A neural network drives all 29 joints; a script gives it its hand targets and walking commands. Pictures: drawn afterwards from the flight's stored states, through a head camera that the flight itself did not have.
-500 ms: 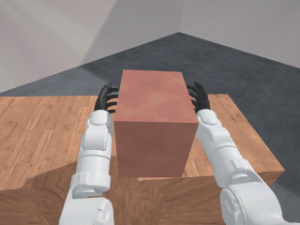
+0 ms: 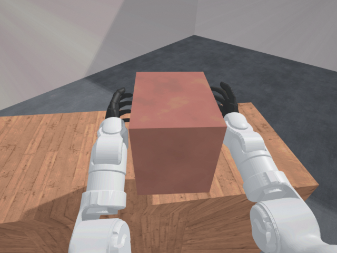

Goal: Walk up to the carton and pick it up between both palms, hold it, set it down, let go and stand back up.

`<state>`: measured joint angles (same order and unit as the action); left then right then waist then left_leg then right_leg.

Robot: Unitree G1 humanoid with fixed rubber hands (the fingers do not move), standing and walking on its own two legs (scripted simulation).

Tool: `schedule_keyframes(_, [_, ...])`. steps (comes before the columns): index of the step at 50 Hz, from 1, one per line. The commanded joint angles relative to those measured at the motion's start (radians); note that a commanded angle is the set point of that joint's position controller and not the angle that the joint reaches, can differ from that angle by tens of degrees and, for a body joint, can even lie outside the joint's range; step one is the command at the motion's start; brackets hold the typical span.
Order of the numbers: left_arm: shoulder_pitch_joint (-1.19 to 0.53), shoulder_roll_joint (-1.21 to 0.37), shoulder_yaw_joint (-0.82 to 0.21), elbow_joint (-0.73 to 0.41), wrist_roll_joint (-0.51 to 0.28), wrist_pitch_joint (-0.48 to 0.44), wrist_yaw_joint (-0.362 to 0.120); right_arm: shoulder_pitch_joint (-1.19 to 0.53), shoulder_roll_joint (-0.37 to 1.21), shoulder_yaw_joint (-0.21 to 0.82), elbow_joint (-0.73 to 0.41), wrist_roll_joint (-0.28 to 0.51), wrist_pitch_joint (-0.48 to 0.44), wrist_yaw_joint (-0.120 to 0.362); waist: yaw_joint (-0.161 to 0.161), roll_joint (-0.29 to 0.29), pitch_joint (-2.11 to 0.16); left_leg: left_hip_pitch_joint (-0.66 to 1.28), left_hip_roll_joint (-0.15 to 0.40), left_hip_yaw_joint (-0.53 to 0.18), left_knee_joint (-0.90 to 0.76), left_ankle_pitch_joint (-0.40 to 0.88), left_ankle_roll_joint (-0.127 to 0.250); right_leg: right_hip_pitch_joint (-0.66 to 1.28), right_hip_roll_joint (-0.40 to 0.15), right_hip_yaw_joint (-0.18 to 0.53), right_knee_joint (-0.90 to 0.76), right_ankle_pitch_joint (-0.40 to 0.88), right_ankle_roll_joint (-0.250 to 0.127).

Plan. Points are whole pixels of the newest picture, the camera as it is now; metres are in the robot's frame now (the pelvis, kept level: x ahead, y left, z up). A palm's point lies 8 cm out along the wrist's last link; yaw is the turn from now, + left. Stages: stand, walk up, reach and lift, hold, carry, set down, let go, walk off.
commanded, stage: reach and lift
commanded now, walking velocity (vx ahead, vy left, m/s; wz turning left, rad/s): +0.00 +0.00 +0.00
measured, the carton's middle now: (171, 130) +0.39 -0.01 +0.13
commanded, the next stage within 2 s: hold in 0.52 s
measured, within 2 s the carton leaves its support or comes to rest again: neither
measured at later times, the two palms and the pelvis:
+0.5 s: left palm (114, 115) +0.38 +0.13 +0.19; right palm (229, 108) +0.39 -0.14 +0.20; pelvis +0.01 -0.01 +0.00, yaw +1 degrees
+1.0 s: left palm (107, 113) +0.36 +0.14 +0.21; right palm (229, 103) +0.37 -0.13 +0.22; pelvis +0.01 -0.01 +0.00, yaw +1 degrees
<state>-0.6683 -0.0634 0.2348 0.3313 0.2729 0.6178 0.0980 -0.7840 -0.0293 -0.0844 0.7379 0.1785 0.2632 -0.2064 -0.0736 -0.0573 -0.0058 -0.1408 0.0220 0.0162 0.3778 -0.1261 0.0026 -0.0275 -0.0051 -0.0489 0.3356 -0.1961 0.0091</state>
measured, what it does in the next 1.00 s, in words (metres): stands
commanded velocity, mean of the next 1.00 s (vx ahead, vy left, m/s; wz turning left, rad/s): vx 0.00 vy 0.00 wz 0.00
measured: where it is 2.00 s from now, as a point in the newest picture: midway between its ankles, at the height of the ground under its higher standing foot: outside the picture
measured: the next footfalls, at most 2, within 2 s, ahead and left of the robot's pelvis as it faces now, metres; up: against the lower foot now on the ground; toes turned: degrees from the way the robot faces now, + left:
none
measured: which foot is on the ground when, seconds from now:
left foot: down 0.00-1.00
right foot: down 0.00-1.00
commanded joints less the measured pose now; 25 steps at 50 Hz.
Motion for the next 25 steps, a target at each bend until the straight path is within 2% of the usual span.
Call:
schedule_keyframes(1, [-0.829, -0.647, -0.486, -0.176, -0.149, -0.079, -0.134, -0.880, 0.672, 0.386, -0.359, 0.075, -0.063, 0.085, -0.008, 0.086, -0.511, 0.331, -0.039, -0.023, -0.012, 0.187, -0.026, -0.078, 0.067, -0.021, -0.068, 0.160, 0.051])
schedule_keyframes(4, [-0.828, -0.643, -0.495, -0.194, -0.156, -0.077, -0.134, -0.885, 0.684, 0.418, -0.391, 0.092, -0.056, 0.075, -0.002, 0.085, -0.526, 0.333, -0.045, -0.024, 0.000, 0.219, -0.025, -0.057, 0.068, -0.018, -0.061, 0.202, 0.056])
schedule_keyframes(7, [-0.815, -0.627, -0.473, -0.187, -0.144, -0.066, -0.146, -0.869, 0.688, 0.425, -0.388, 0.100, -0.041, 0.062, 0.000, 0.071, -0.495, 0.306, -0.051, -0.020, -0.012, 0.194, -0.016, -0.038, 0.062, -0.013, -0.063, 0.209, 0.065])
schedule_keyframes(10, [-0.809, -0.618, -0.486, -0.219, -0.157, -0.065, -0.152, -0.853, 0.689, 0.447, -0.418, 0.119, -0.032, 0.050, -0.009, 0.072, -0.520, 0.320, -0.053, -0.023, 0.003, 0.241, -0.021, -0.022, 0.066, -0.011, -0.055, 0.271, 0.069])
schedule_keyframes(14, [-0.814, -0.601, -0.478, -0.230, -0.152, -0.054, -0.165, -0.843, 0.689, 0.453, -0.423, 0.125, -0.015, 0.037, -0.012, 0.066, -0.501, 0.303, -0.060, -0.021, -0.008, 0.209, -0.018, -0.016, 0.062, -0.011, -0.059, 0.259, 0.076])
schedule_keyframes(19, [-0.815, -0.603, -0.504, -0.265, -0.166, -0.042, -0.164, -0.830, 0.683, 0.464, -0.450, 0.143, 0.002, 0.030, -0.027, 0.085, -0.511, 0.331, -0.057, -0.027, 0.008, 0.250, -0.030, -0.029, 0.066, -0.015, -0.060, 0.274, 0.073])
schedule_keyframes(23, [-0.784, -0.582, -0.480, -0.256, -0.146, -0.020, -0.177, -0.815, 0.679, 0.476, -0.451, 0.154, 0.021, 0.017, -0.020, 0.072, -0.472, 0.309, -0.063, -0.023, -0.004, 0.236, -0.024, -0.004, 0.063, -0.011, -0.060, 0.290, 0.082])
schedule_keyframes(25, [-0.802, -0.586, -0.497, -0.298, -0.159, -0.017, -0.177, -0.823, 0.685, 0.490, -0.479, 0.169, 0.024, 0.015, -0.019, 0.080, -0.503, 0.321, -0.062, -0.026, 0.006, 0.268, -0.030, 0.000, 0.068, -0.015, -0.055, 0.304, 0.081])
